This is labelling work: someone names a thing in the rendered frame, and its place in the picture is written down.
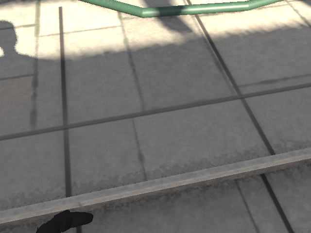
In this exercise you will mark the robot left hand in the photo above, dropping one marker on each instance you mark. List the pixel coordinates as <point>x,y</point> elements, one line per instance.
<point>64,221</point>

